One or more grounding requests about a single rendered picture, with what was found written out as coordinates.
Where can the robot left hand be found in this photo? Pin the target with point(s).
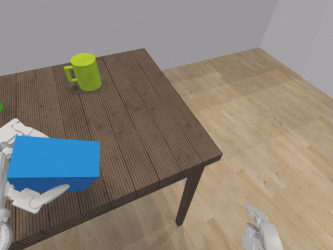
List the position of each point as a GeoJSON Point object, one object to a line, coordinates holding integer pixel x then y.
{"type": "Point", "coordinates": [27, 199]}

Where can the robot right hand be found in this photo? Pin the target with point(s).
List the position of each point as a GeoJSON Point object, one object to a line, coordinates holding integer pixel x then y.
{"type": "Point", "coordinates": [263, 238]}

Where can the left robot forearm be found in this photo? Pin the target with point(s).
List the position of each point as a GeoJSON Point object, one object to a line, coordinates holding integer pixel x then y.
{"type": "Point", "coordinates": [5, 229]}

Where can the table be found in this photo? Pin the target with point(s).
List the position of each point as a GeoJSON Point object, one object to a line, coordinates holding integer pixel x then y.
{"type": "Point", "coordinates": [148, 136]}

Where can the sponge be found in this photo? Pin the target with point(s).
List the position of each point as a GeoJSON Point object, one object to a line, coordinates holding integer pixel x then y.
{"type": "Point", "coordinates": [41, 164]}

